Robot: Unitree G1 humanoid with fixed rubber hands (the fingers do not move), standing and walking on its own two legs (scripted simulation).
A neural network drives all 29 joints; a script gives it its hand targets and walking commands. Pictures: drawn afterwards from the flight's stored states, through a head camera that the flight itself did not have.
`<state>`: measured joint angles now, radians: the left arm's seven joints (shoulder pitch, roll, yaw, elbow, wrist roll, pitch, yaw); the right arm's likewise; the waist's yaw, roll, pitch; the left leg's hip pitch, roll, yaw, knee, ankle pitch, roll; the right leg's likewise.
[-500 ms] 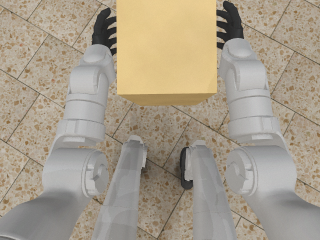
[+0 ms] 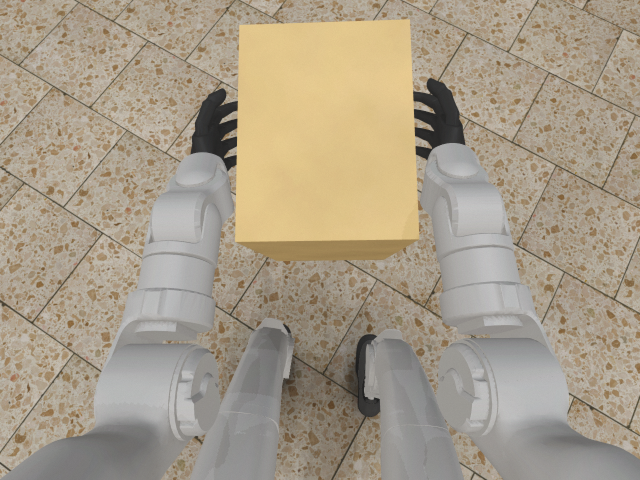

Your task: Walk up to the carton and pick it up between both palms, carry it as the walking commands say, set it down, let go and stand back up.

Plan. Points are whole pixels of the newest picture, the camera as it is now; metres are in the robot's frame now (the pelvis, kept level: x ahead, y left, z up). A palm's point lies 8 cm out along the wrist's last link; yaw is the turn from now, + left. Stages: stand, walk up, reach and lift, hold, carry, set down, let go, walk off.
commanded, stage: reach and lift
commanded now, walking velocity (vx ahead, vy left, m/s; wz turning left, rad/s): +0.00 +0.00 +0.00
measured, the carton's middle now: (327, 168) +0.48 +0.02 -0.08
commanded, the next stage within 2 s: hold in 1.90 s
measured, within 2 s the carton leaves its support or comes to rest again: neither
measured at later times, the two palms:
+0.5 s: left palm (193, 136) +0.42 +0.14 +0.09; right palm (500, 122) +0.45 -0.12 +0.10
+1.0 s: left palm (166, 122) +0.41 +0.14 +0.13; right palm (529, 117) +0.42 -0.12 +0.14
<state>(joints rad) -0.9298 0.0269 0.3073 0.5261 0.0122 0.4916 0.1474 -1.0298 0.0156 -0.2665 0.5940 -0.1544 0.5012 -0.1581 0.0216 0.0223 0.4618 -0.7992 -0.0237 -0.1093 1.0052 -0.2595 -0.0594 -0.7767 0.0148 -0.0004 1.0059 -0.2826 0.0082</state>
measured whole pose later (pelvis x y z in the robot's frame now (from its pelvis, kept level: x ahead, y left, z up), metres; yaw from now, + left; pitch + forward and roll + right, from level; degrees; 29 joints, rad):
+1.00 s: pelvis +0.10 -0.01 +0.07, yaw +0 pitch -1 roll +0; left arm -0.38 -0.17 0.32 0.33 0.23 0.75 0.05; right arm -0.45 0.21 -0.28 0.44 -0.27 0.71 -0.09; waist 0.02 -0.01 -0.10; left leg -0.29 0.00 -0.11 0.52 -0.21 -0.05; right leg -0.27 0.01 0.01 0.54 -0.24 0.00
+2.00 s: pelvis +0.10 -0.01 +0.07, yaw +0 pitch -2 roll +0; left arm -0.35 -0.18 0.28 0.32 0.23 0.77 0.06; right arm -0.42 0.20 -0.26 0.41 -0.28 0.74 -0.08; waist -0.01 -0.01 -0.10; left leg -0.29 0.00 -0.11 0.52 -0.21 -0.05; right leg -0.27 0.01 0.01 0.54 -0.23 0.00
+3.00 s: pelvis +0.09 -0.01 +0.07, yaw +0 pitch -3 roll +0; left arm -0.35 -0.18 0.28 0.32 0.23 0.78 0.06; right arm -0.42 0.20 -0.26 0.40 -0.28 0.75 -0.07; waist -0.02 -0.01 -0.10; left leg -0.29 0.00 -0.11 0.52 -0.20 -0.05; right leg -0.27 0.01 0.01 0.54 -0.22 0.00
